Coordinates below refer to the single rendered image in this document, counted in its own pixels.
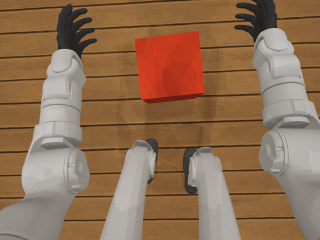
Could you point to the right robot forearm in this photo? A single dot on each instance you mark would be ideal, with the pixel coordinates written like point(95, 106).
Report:
point(281, 82)

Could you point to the left robot forearm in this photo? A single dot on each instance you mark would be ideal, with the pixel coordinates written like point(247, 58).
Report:
point(61, 105)

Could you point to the left robot hand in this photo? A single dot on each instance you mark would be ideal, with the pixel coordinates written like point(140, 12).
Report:
point(67, 35)

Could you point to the right robot hand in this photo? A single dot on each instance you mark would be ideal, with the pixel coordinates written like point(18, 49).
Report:
point(265, 17)

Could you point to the left robot upper arm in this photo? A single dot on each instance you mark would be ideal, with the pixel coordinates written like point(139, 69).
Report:
point(51, 180)

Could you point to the left robot shin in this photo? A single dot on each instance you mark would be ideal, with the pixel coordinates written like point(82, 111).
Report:
point(141, 144)

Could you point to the robot shin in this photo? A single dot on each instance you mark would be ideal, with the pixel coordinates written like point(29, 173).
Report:
point(202, 150)
point(141, 144)

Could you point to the right robot upper arm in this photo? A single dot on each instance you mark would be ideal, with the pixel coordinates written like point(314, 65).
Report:
point(292, 155)

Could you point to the carton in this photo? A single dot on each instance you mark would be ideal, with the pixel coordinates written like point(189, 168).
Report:
point(170, 67)

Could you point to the right robot shin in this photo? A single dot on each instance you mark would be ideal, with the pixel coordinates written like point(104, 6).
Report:
point(202, 150)

